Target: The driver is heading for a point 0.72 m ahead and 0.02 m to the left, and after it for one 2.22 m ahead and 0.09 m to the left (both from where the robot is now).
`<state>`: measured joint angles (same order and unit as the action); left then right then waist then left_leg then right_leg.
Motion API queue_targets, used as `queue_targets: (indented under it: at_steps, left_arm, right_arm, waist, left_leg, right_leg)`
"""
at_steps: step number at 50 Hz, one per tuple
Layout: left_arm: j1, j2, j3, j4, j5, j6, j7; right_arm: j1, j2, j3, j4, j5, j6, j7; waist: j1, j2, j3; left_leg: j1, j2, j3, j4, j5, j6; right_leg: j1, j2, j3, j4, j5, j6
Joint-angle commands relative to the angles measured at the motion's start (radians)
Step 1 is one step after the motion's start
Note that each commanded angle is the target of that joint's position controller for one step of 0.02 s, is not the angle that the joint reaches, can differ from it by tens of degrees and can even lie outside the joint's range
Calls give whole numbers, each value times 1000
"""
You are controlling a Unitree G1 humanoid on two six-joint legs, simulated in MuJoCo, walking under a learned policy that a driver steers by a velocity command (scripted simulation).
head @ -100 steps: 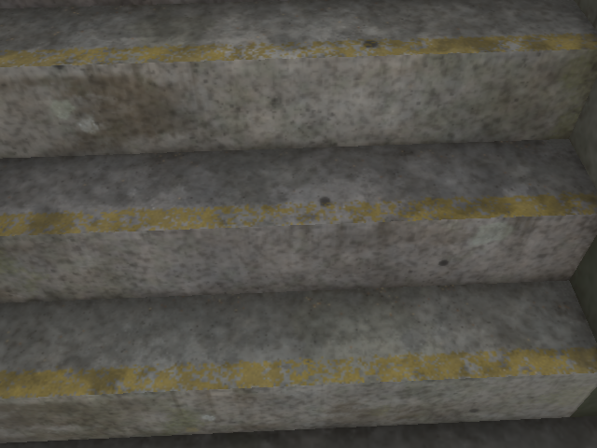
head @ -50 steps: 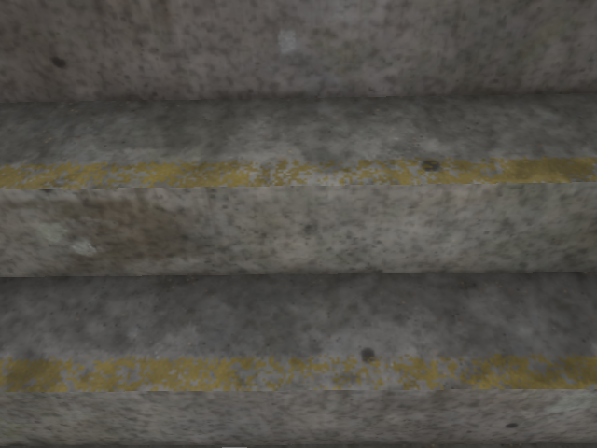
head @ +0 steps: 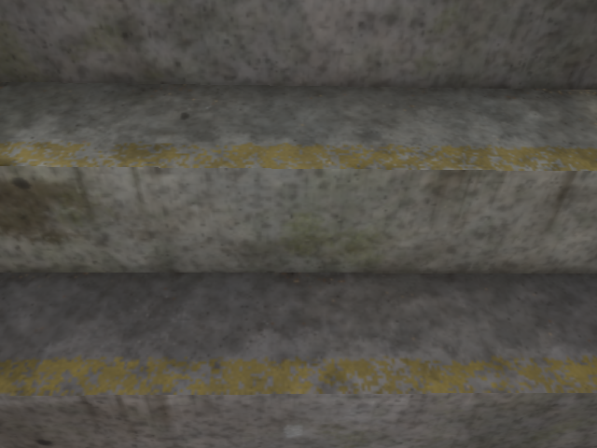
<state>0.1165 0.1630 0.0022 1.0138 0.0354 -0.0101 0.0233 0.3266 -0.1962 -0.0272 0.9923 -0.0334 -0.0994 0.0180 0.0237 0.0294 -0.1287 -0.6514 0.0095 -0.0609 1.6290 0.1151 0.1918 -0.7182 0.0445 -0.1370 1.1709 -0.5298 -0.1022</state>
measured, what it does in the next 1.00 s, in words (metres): climbs: left foot 0.22 m higher, then right foot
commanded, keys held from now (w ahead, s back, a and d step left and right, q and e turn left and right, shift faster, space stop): no key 1.00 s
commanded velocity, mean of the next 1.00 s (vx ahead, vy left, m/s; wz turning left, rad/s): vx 0.12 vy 0.00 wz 0.00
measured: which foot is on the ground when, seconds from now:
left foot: up 0.00-0.28, down 0.30-1.00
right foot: down 0.00-0.34, up 0.36-0.72, down 0.74-1.00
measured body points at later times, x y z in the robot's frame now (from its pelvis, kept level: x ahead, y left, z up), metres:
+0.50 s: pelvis +0.19 +0.05 +0.24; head +0.18 +0.06 +0.69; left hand +0.26 +0.30 +0.10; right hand +0.31 -0.18 +0.11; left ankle +0.26 +0.15 -0.42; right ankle +0.08 -0.08 -0.30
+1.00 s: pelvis +0.26 +0.03 +0.31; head +0.26 +0.02 +0.76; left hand +0.35 +0.24 +0.16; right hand +0.36 -0.19 +0.16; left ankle +0.26 +0.15 -0.42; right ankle +0.29 -0.09 -0.42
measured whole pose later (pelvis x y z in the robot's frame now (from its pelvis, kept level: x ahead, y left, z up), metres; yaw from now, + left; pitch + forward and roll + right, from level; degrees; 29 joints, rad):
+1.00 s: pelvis +0.26 +0.03 +0.31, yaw -1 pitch +3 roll +0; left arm 0.19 0.17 0.00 0.99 0.02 -0.04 -0.11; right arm 0.16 -0.17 0.00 0.99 -0.03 -0.05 0.13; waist 0.01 0.00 -0.07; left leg -0.35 0.01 0.02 0.59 -0.30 0.01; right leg -0.40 -0.01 0.00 0.60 -0.26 -0.01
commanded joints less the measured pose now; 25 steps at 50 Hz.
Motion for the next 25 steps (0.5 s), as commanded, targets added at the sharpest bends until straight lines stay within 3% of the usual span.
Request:
queue_targets:
  at_steps: [1,2,3,4,5,6,7,8,9,10,11,12,13,14,15,16,17,18,19,20,21,22,23,25]
  left_arm:
    - [42,-55,1,136,12,-57,-1]
    - [119,-41,0,154,5,-79,-10]
    - [55,-45,-24,59,75,-66,-104]
    - [-1,30,2,6,64,-75,-118]
    - [25,39,4,11,52,-65,-114]
    - [157,5,-10,69,60,-49,-104]
    - [250,-28,-25,112,88,-38,-97]
    - [298,-29,-33,127,114,-37,-97]
    - [326,10,-32,125,141,-45,-111]
    - [293,39,-19,83,115,-60,-119]
    - [285,49,-13,67,90,-73,-115]
    - [176,109,2,34,35,-60,-150]
    - [254,186,23,68,22,-61,-179]
    - [288,220,30,73,-5,-102,-190]
    - [247,286,60,52,-39,-122,-195]
    - [274,240,52,58,-34,-120,-209]
    - [430,167,40,107,25,-109,-220]
    - [405,149,43,113,42,-83,-239]
    - [366,118,62,36,-58,-104,-108]
    - [290,82,57,25,-24,-85,-70]
    - [245,12,40,-39,15,-66,-54]
    - [199,-28,29,-104,28,-55,-45]
    - [175,-58,19,-157,33,-58,-36]
    - [218,-72,4,-157,19,-76,-21]
  right_arm:
    - [-134,181,46,-260,-19,-6,-11]
    - [-91,219,67,-251,-18,-6,-21]
    - [-166,0,26,-222,57,42,49]
    - [-207,-54,6,-273,54,33,56]
    - [-220,-44,13,-274,35,44,64]
    - [-174,-3,26,-230,26,49,70]
    - [-199,40,42,-224,24,54,69]
    - [-245,73,55,-232,23,55,64]
    - [-325,49,60,-293,21,68,52]
    - [-402,15,56,-325,40,82,41]
    - [-501,25,66,-388,43,105,29]
    - [-569,40,94,-411,30,166,47]
    - [-688,-18,94,-462,23,221,67]
    - [-562,-15,91,-398,26,229,84]
    - [-342,-51,72,-329,17,233,82]
    - [-317,-98,53,-298,-6,242,74]
    - [-254,-115,43,-240,-3,249,55]
    - [-161,-135,25,-195,-13,265,44]
    - [-58,1,48,-69,-9,179,-48]
    - [-153,18,39,-34,12,167,-91]
    - [-211,-29,23,-27,6,151,-97]
    - [-254,-55,9,5,13,130,-90]
    - [-251,-31,8,30,12,103,-78]
    - [-196,28,10,90,7,64,-48]
  waist:
    - [-115,-65,224]
    - [-122,-33,236]
    - [-53,92,182]
    - [-84,-21,165]
    - [-86,-84,95]
    - [-67,-103,74]
    - [-62,-40,65]
    - [-59,11,75]
    - [-79,78,-11]
    - [-81,12,-44]
    - [-92,-97,-73]
    - [-152,-159,-65]
    - [-135,-191,-98]
    - [-153,-238,-109]
    - [-204,-251,-178]
    - [-173,-215,-227]
    - [-88,-113,-343]
    - [-123,-37,-338]
    - [-65,123,-282]
    - [-50,202,-131]
    - [-34,163,-8]
    - [4,73,93]
    - [28,7,150]
    - [38,-52,157]
  left_leg:
    - [-460,-57,-121,580,-108,18]
    - [-518,-68,-108,610,-127,18]
    - [-531,-70,-184,464,-141,132]
    - [-509,-91,-120,458,-312,107]
    - [-569,-102,-99,587,-393,96]
    - [-767,-112,-136,807,-416,110]
    - [-947,-101,-171,869,-377,135]
    - [-1012,-81,-158,816,-298,139]
    - [-889,-51,-65,524,-85,115]
    - [-768,8,34,383,-119,76]
    - [-685,49,115,282,-224,43]
    - [-307,23,179,73,-339,27]
    - [-177,-46,232,-104,-505,-22]
    - [-118,-70,254,-88,-348,-45]
    - [-156,-118,262,-284,-328,-63]
    - [-180,-149,282,-490,-391,-35]
    - [-33,-97,103,-534,-164,40]
    - [90,-17,-130,-758,-236,85]
    - [203,44,-377,-875,-873,76]
    - [27,92,-528,-1035,-1066,106]
    - [-27,102,-533,-1066,-969,99]
    - [-74,97,-457,-1041,-919,66]
    - [-92,100,-387,-1009,-900,10]
    - [-8,83,-267,-973,-783,-33]
  right_leg:
    - [63,-232,523,-736,-183,-71]
    - [129,-227,432,-750,12,-46]
    - [96,-210,380,-835,250,-118]
    - [122,-216,290,-877,443,-154]
    - [193,-226,283,-884,533,-184]
    - [375,-273,348,-880,570,-197]
    - [515,-282,332,-850,544,-163]
    - [556,-258,282,-839,540,-129]
    - [511,-205,174,-832,653,-100]
    - [437,-173,89,-893,732,-93]
    - [385,-162,66,-934,846,-88]
    - [119,-202,66,-1128,1147,-169]
    - [107,-254,149,-1149,1456,-249]
    - [245,-318,136,-1028,2041,-254]
    - [528,-332,99,-901,2303,-257]
    - [721,-335,119,-802,2411,-259]
    - [715,-308,136,-654,2312,-208]
    - [557,-239,160,-540,1887,-179]
    - [472,-99,50,-353,1060,-73]
    - [308,-57,163,66,627,-65]
    - [157,-27,271,412,531,-60]
    - [43,0,261,573,504,-56]
    - [-48,7,264,645,496,-56]
    - [-150,41,266,743,514,-61]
